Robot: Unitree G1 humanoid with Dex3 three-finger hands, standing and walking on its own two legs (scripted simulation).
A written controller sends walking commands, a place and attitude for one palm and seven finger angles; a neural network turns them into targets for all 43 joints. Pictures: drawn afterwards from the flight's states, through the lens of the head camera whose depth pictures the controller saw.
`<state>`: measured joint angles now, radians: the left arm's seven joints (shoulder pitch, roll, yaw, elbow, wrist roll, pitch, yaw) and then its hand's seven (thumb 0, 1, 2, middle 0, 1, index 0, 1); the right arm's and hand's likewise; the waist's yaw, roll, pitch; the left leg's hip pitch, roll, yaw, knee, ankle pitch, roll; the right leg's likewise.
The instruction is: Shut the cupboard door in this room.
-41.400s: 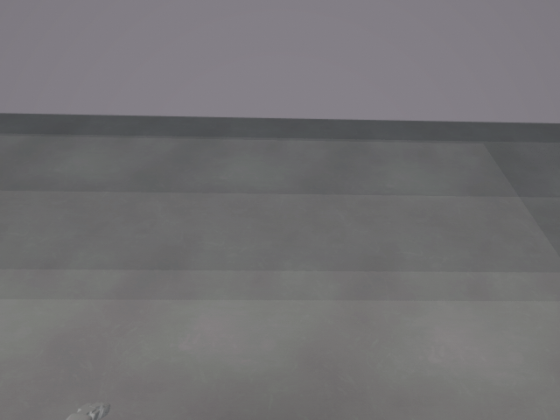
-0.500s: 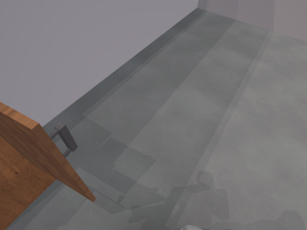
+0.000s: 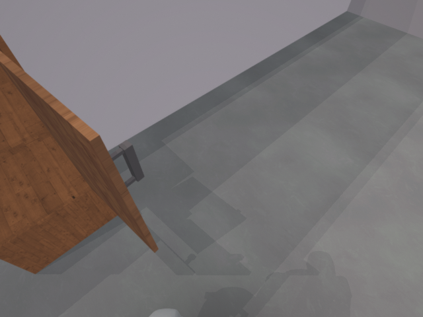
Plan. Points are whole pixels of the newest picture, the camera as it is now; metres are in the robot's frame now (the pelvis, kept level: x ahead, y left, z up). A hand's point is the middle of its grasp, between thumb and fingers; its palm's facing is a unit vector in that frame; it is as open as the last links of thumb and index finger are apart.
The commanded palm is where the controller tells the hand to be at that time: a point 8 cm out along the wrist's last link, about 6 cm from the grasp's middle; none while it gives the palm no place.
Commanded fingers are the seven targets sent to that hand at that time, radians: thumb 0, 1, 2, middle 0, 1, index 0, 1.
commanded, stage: turn or walk to find it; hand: left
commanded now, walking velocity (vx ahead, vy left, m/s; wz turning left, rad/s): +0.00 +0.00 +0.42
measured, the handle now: (125, 167) +0.41 +0.23 -0.01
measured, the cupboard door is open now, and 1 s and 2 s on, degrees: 96 96 96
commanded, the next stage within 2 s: stand and wait in 1.02 s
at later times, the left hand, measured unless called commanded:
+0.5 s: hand out of the picture +0.05 +0.23 -0.16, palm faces +0.21 -0.94 -0.26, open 7.4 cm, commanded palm none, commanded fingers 0.00 0.90 0.90 -0.20 -0.30 -0.20 -0.30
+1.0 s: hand out of the picture -0.10 +0.23 -0.19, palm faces +0.47 -0.85 -0.25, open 7.4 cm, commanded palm none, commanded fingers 0.00 0.90 0.90 -0.20 -0.30 -0.20 -0.30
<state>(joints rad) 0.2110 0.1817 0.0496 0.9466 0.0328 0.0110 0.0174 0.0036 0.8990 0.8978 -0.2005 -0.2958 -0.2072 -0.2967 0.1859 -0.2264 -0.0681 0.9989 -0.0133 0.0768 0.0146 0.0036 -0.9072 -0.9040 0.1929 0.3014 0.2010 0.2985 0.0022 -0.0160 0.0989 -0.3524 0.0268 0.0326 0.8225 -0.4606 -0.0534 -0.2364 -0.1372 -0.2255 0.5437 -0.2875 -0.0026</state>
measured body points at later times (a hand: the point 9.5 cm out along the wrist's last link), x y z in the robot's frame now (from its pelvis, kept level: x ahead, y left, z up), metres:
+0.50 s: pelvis -0.01 +0.01 +0.00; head +0.03 +0.01 +0.44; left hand +0.04 +0.28 -0.14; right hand +0.10 -0.22 -0.16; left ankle -0.01 +0.13 -0.74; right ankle +0.01 -0.11 -0.73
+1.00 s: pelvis -0.02 +0.03 -0.01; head +0.01 +0.07 +0.44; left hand -0.12 +0.27 -0.17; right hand +0.17 -0.16 -0.14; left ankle -0.07 +0.12 -0.74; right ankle +0.00 -0.10 -0.71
